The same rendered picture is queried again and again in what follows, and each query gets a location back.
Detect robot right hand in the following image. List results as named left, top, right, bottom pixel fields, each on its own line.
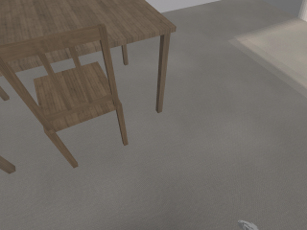
left=238, top=220, right=258, bottom=230

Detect chair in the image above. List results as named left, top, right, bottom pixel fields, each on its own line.
left=0, top=23, right=129, bottom=169

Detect table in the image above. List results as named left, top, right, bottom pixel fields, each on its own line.
left=0, top=0, right=177, bottom=174

